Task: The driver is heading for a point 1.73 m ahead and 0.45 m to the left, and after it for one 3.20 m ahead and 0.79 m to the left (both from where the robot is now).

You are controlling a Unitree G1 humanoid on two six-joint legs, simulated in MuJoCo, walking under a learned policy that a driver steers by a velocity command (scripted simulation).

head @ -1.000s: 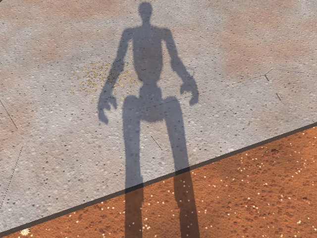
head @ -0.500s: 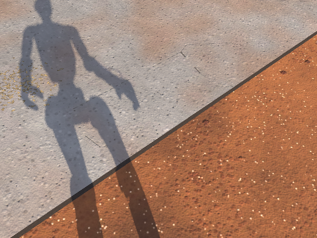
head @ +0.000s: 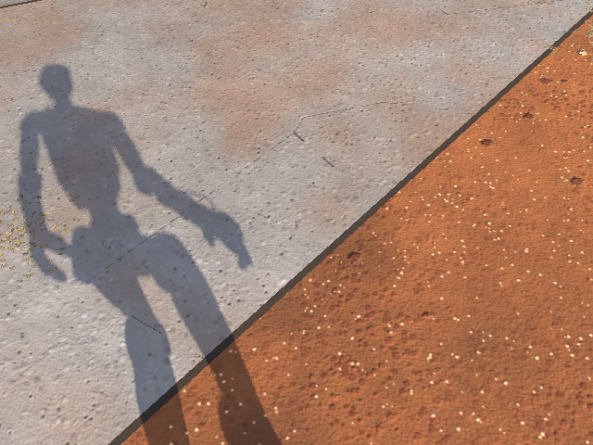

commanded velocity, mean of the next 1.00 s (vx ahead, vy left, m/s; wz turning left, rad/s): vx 0.46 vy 0.00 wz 0.42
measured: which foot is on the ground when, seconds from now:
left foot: up 0.00-0.30, down 0.32-0.80, up 0.82-1.00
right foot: down 0.00-0.32, up 0.34-0.78, down 0.80-1.00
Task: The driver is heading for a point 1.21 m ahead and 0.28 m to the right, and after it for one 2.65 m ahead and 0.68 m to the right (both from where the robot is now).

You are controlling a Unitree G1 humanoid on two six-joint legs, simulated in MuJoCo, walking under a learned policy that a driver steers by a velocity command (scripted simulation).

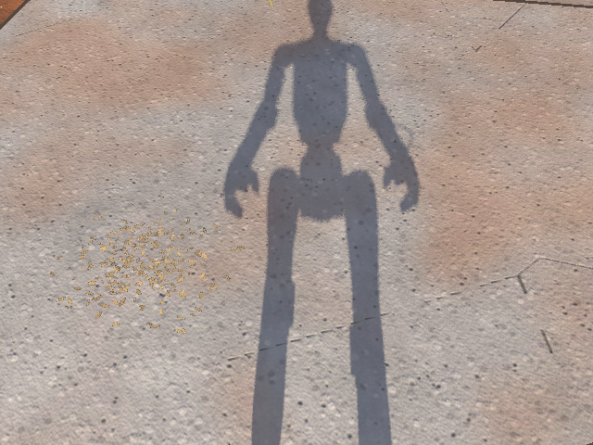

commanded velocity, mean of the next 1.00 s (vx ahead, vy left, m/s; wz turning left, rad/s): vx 0.49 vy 0.00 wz -0.31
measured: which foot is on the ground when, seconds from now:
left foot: up 0.00-0.30, down 0.32-0.86, up 0.88-1.00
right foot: down 0.00-0.32, up 0.34-0.82, down 0.84-1.00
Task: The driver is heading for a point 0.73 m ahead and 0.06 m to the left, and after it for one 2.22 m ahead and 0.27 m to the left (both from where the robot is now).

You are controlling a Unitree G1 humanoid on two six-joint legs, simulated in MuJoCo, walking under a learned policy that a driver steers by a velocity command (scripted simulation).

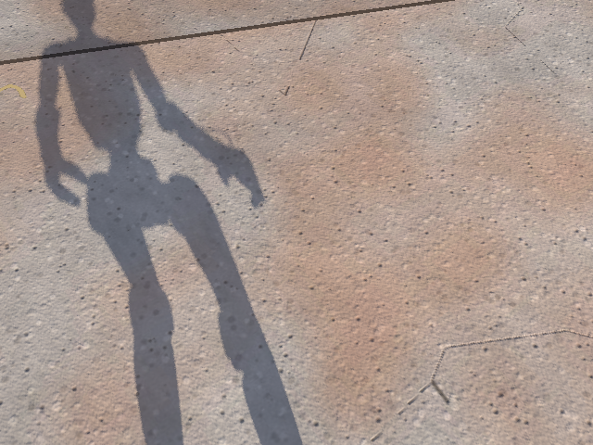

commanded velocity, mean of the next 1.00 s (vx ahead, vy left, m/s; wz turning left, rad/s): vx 0.27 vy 0.00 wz -0.10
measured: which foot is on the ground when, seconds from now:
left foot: up 0.00-0.26, down 0.28-0.64, up 0.66-1.00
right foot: down 0.00-0.30, up 0.32-0.60, down 0.62-1.00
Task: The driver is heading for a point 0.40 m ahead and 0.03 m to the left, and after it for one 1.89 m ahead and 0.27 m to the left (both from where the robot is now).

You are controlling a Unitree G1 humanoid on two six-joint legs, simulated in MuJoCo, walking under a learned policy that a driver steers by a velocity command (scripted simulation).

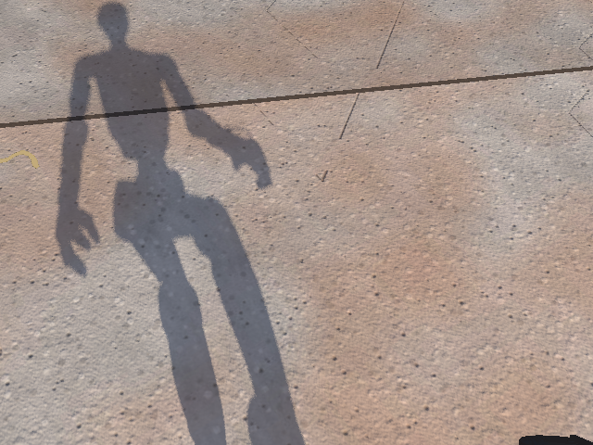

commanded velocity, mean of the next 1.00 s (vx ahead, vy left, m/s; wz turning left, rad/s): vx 0.26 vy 0.00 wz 0.32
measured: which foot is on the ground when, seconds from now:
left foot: up 0.00-0.02, down 0.04-0.52, up 0.54-0.80, down 0.82-1.00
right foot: down 0.00-0.04, up 0.06-0.48, down 0.50-1.00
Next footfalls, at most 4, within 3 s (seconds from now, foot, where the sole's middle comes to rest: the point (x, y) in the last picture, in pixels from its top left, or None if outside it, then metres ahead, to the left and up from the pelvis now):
0.04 left None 0.17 0.12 -0.76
0.50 right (346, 437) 0.49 -0.03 -0.76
0.82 left None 0.37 0.20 -0.76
2.12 left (212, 307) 0.78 0.32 -0.76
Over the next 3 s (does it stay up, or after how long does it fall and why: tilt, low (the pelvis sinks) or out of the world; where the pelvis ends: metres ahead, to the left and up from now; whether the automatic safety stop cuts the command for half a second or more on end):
stays up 1.14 0.25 0.02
